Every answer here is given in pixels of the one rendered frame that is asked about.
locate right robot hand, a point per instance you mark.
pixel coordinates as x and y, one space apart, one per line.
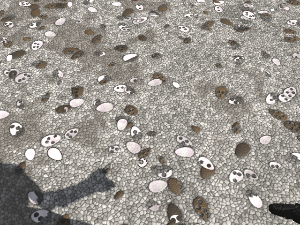
286 210

